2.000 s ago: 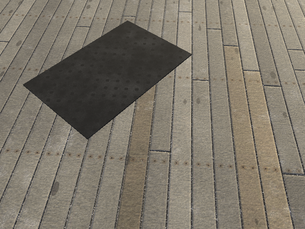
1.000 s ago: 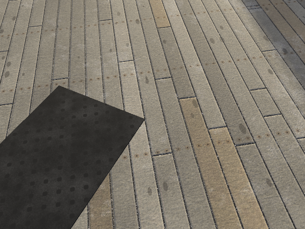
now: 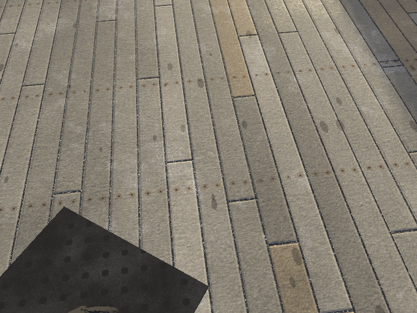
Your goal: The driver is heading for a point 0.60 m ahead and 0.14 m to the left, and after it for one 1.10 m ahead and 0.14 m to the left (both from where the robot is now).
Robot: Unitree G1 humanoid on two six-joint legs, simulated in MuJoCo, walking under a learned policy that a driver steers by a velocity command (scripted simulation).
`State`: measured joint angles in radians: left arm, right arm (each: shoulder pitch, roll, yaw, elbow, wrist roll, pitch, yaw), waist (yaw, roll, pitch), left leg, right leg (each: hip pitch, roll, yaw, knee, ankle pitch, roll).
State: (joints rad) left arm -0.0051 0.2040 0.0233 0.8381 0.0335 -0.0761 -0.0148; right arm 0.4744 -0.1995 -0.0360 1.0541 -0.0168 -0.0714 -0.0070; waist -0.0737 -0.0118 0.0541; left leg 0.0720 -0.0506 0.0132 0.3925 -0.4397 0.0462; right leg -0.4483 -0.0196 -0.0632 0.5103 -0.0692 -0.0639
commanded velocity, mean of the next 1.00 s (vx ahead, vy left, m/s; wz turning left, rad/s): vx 0.50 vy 0.00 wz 0.37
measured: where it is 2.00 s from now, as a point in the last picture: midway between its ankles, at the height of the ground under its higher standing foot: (139, 170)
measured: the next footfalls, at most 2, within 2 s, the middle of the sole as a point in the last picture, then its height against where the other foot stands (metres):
left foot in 0.54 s outside the picture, level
right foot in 1.12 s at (166, 233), level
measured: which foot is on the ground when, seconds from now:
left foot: down 0.00-0.00, up 0.02-0.52, down 0.54-1.00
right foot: down 0.00-0.56, up 0.58-1.00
